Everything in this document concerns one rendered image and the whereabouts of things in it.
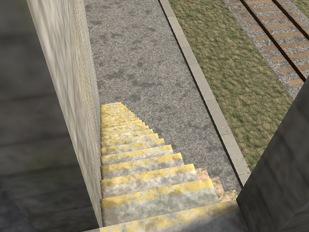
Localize stairs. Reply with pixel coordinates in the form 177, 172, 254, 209
99, 101, 220, 227

